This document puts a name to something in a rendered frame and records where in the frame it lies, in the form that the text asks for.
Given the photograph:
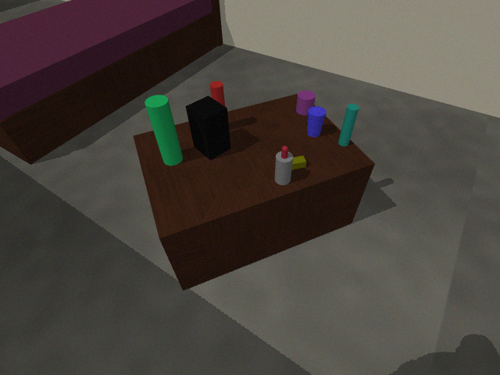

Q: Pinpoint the bed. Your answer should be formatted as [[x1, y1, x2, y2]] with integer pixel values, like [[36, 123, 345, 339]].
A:
[[0, 0, 223, 164]]

